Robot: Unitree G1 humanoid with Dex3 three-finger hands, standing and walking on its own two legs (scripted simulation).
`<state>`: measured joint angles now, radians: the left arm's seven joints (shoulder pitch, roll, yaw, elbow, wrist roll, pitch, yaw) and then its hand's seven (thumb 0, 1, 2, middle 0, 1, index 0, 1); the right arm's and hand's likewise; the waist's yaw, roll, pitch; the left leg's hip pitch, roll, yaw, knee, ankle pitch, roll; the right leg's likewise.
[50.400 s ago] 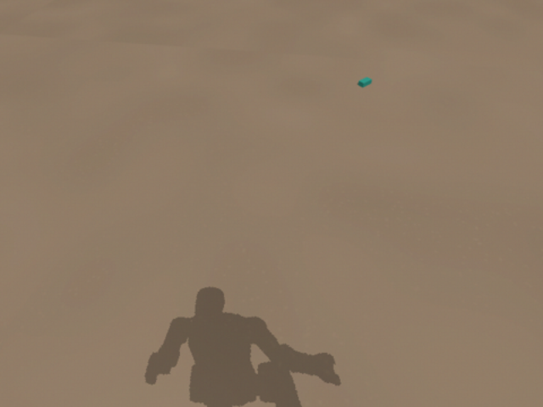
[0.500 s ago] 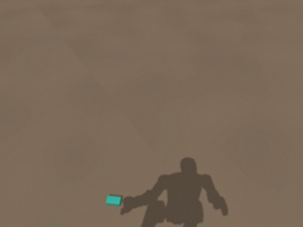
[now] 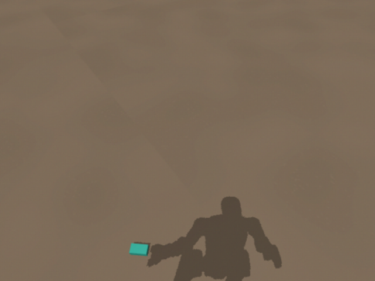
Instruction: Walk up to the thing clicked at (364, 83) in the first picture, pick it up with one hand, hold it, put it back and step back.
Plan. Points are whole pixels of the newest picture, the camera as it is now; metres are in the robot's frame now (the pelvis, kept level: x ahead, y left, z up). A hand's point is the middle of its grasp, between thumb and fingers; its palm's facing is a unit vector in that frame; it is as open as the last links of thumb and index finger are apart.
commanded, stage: stand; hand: left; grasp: from above
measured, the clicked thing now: (139, 249) +0.41 +0.28 -0.77
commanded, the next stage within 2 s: step back in 0.26 s
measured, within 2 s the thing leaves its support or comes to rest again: neither
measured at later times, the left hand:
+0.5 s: hand out of the picture +0.08 +0.29 -0.17, palm faces -0.01 -0.92 -0.38, open 7.4 cm
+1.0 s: hand out of the picture -0.05 +0.31 -0.18, palm faces -0.09 -0.92 -0.39, open 7.4 cm
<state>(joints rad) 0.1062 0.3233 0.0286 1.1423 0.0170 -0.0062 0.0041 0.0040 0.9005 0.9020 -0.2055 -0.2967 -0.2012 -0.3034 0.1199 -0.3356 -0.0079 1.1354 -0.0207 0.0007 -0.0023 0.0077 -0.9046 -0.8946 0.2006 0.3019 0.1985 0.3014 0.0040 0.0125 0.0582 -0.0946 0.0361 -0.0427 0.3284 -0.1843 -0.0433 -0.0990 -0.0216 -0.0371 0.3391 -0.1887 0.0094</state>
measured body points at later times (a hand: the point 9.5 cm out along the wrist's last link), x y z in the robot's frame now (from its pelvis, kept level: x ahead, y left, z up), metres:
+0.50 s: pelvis -0.04 +0.03 -0.02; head +0.01 +0.03 +0.43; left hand +0.08 +0.34 -0.14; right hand +0.04 -0.30 -0.14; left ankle -0.05 +0.15 -0.72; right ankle +0.00 -0.12 -0.75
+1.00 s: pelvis -0.16 +0.04 -0.03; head -0.10 +0.04 +0.41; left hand -0.04 +0.36 -0.15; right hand -0.06 -0.27 -0.14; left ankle -0.05 +0.15 -0.75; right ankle -0.19 -0.08 -0.75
